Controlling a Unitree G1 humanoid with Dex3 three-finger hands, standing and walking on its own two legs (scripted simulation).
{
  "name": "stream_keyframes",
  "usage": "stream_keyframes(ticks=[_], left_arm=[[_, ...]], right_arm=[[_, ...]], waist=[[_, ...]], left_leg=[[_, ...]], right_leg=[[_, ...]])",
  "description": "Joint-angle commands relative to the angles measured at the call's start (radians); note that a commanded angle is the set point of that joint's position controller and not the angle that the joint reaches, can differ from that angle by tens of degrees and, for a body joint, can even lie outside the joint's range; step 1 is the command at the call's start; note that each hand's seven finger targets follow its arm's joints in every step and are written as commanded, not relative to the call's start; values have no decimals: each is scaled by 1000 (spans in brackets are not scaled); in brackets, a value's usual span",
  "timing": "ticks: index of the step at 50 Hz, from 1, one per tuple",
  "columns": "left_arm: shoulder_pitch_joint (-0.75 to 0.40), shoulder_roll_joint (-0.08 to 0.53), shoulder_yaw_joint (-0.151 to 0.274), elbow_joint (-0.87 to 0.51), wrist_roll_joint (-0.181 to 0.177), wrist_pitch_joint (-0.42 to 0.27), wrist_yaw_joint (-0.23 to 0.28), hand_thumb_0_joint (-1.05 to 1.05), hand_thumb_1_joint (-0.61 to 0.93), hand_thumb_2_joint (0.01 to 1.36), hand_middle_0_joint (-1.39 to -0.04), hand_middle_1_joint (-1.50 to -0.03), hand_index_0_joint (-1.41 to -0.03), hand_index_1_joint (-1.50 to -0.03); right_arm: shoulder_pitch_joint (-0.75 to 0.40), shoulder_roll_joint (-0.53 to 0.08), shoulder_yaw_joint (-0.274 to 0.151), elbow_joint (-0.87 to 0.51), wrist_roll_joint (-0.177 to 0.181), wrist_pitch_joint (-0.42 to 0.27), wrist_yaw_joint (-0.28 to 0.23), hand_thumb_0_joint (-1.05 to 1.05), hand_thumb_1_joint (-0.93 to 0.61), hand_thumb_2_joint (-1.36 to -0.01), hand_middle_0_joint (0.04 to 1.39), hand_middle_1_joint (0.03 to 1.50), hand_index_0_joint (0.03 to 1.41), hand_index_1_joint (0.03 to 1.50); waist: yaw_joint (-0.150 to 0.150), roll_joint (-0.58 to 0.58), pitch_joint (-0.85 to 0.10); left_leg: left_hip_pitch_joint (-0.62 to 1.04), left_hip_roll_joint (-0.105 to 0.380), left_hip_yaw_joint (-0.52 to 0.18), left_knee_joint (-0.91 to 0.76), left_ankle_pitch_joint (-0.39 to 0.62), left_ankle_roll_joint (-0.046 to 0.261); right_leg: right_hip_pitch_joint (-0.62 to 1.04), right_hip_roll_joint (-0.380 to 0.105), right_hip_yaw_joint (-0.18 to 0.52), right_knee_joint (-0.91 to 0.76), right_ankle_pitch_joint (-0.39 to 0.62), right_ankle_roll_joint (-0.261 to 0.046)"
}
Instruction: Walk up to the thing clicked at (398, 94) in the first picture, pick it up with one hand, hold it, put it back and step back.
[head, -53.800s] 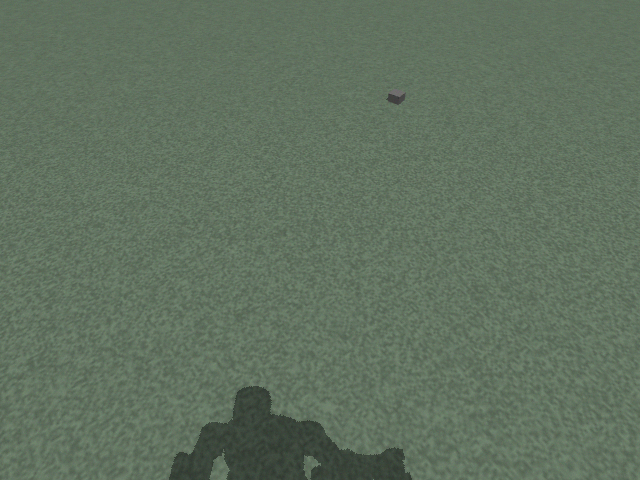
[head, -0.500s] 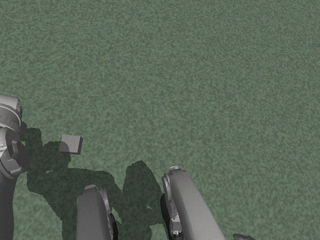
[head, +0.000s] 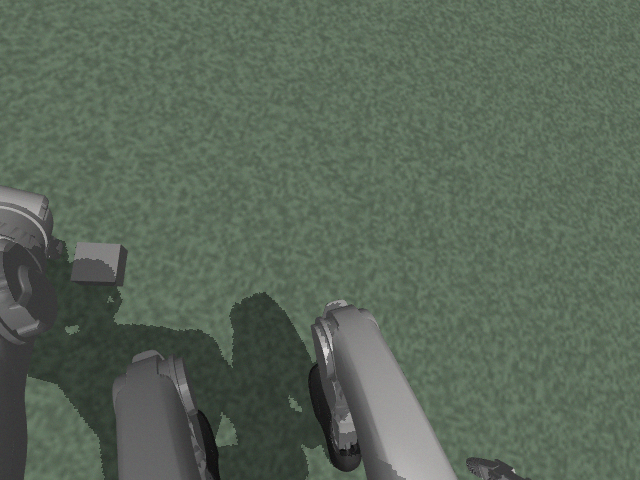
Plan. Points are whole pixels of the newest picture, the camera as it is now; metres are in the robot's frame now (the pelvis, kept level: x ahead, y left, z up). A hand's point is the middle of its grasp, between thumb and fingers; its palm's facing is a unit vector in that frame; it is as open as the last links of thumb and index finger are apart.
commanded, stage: approach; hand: left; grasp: from above
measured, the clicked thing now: (100, 264) +0.51 +0.27 -0.43
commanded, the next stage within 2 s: rest palm in 0.84 s
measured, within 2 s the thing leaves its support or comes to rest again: neither
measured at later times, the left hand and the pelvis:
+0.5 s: hand (102, 250) +0.50 +0.23 -0.31, palm faces -0.06 -0.46 -0.89, open 14.3 cm; pelvis -0.01 +0.00 -0.12, yaw -3 degrees
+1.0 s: hand (64, 251) +0.51 +0.29 -0.32, palm faces +0.03 -0.41 -0.91, open 13.8 cm; pelvis -0.01 +0.01 -0.13, yaw -6 degrees
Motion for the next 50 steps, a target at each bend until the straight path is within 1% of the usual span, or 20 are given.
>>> stream_keyframes(ticks=[1, 4, 7, 10, 12, 16, 22, 25, 28, 33, 37, 39, 40, 42, 43, 44, 46, 47, 48, 50], left_arm=[[-368, 204, 11, -101, 23, -34, 76, 0, -611, 1049, -84, -1041, -45, -1086], [-401, 228, 52, -100, 24, -42, 123, 0, -611, 1041, -81, -1050, -46, -1091], [-457, 250, 76, -100, 25, -51, 175, 0, -611, 1049, -80, -1055, -43, -1098], [-504, 268, 106, -117, -5, -64, 223, 0, -611, 1050, -78, -1059, -41, -1101], [-522, 278, 110, -114, -22, -66, 240, 0, -611, 1058, -82, -1043, -41, -1090], [-547, 293, 86, -77, -27, -69, 236, 0, -611, 1046, -83, -1038, -46, -1080], [-521, 328, 46, 13, -28, -81, 228, 0, -611, 1047, -86, -1016, -48, -1058], [-506, 353, 44, 33, -40, -87, 241, 0, -598, 1030, -82, -1031, -53, -1064], [-492, 364, 41, 44, -92, -98, 267, 0, -590, 1020, -87, -1021, -59, -1053], [-481, 475, 72, -9, -125, -115, 315, 0, -558, 982, -83, -1035, -69, -1052], [-474, 515, 73, -93, -143, -112, 303, 0, -525, 951, -86, -1033, -80, -1042], [-476, 554, 64, -141, -107, -106, 280, 0, -516, 963, -98, -1021, -87, -1033], [-473, 555, 60, -149, -107, -98, 265, 0, -501, 966, -106, -1018, -95, -1031], [-483, 574, 59, -197, -66, -82, 235, 0, -507, 1010, -120, -1000, -96, -1025], [-461, 561, 50, -181, -44, -71, 218, 0, -504, 1032, -120, -1012, -95, -1039], [-441, 523, 31, -164, -43, -62, 198, 0, -498, 1018, -109, -1035, -92, -1054], [-377, 487, 48, -150, -47, -49, 177, 0, -475, 990, -114, -1024, -101, -1038], [-343, 441, 34, -102, -67, -40, 165, 0, -445, 960, -128, -1017, -121, -1025], [-350, 396, 13, -94, -79, -34, 145, 0, -469, 921, -82, -1020, -87, -1015], [-410, 343, -10, -68, -100, -38, 126, 0, -452, 922, -85, -984, -81, -989]], right_arm=[[208, -206, -51, -8, -16, -7, 24, 0, -910, -902, 200, 300, 200, 300], [222, -226, -55, -15, -28, 0, 45, 0, -909, -901, 200, 300, 200, 300], [224, -261, -48, -15, -47, 4, 63, 0, -913, -902, 200, 300, 200, 300], [210, -269, -28, -2, -86, 9, 87, 0, -918, -903, 200, 300, 200, 300], [210, -295, -18, 6, -95, 13, 102, 0, -917, -902, 200, 300, 200, 300], [203, -324, 26, 41, -116, 20, 133, 0, -917, -902, 200, 300, 200, 300], [207, -381, 86, 42, -115, 21, 172, 0, -911, -899, 200, 300, 200, 300], [192, -396, 112, 14, -124, 20, 194, 0, -915, -898, 200, 300, 200, 300], [174, -429, 135, -33, -127, 17, 213, 0, -914, -898, 200, 300, 200, 300], [124, -450, 167, -69, -121, 26, 239, 0, -914, -899, 200, 300, 199, 300], [78, -455, 181, -92, -108, 36, 252, 0, -915, -900, 199, 300, 199, 300], [95, -445, 189, -90, -97, 48, 256, 0, -914, -900, 200, 300, 200, 300], [75, -452, 181, -90, -88, 47, 255, 0, -915, -900, 200, 300, 200, 300], [119, -452, 167, -87, -69, 55, 259, 0, -916, -901, 199, 300, 200, 300], [164, -457, 153, -94, -54, 58, 262, 0, -916, -900, 199, 300, 200, 300], [182, -451, 150, -82, -48, 58, 266, 0, -917, -900, 200, 300, 200, 300], [239, -441, 126, -103, -25, 57, 269, 0, -914, -899, 199, 300, 199, 300], [252, -439, 123, -97, -22, 59, 268, 0, -914, -899, 199, 300, 199, 300], [265, -426, 127, -89, -20, 57, 265, 0, -907, -897, 200, 300, 200, 300], [268, -416, 124, -78, -17, 46, 250, 0, -899, -898, 199, 300, 200, 300]], waist=[[-29, 207, -594], [-30, 260, -645], [-62, 288, -658], [-82, 293, -647], [-107, 303, -643], [-165, 303, -561], [-215, 282, -498], [-226, 281, -473], [-248, 290, -436], [-231, 330, -398], [-220, 385, -388], [-206, 416, -419], [-200, 414, -422], [-188, 432, -473], [-197, 439, -503], [-197, 411, -505], [-171, 381, -579], [-172, 345, -563], [-189, 324, -533], [-214, 289, -476]], left_leg=[[309, -46, 71, -95, 170, 34], [337, -37, 55, -55, 171, 22], [321, -33, 40, -1, 178, 17], [301, -37, 42, 52, 210, 13], [301, -40, 43, 79, 206, 12], [243, -47, 34, 135, 170, 17], [150, -46, 6, 193, 175, 28], [136, -50, -8, 215, 217, 32], [161, -53, -27, 252, 231, 38], [151, -57, -29, 283, 201, 50], [165, -61, -23, 292, 200, 51], [143, -57, -13, 287, 185, 51], [142, -57, -12, 277, 182, 48], [137, -50, -14, 271, 209, 42], [154, -49, -18, 269, 243, 36], [125, -48, -18, 264, 248, 33], [112, -42, -28, 262, 281, 30], [85, -40, -30, 258, 281, 32], [79, -42, -38, 259, 278, 33], [46, -41, -53, 258, 237, 40]], right_leg=[[281, 24, -34, -158, 154, -15], [218, 16, -54, -83, 176, -16], [190, 14, -76, -24, 210, -10], [219, 4, -100, 31, 256, 2], [220, 3, -116, 43, 257, 7], [185, -3, -143, 74, 226, 12], [226, 19, -163, 105, 256, 18], [267, 19, -178, 134, 306, 23], [271, 19, -200, 172, 319, 26], [275, 8, -219, 204, 316, 18], [277, -1, -223, 215, 329, 17], [284, 11, -206, 189, 325, 12], [279, 8, -209, 189, 319, 13], [276, 21, -197, 166, 347, 10], [279, 31, -195, 162, 376, 10], [294, 37, -199, 163, 386, 9], [312, 44, -194, 162, 409, 2], [328, 48, -193, 161, 410, 4], [295, 49, -197, 168, 403, 2], [222, 52, -195, 159, 349, 1]])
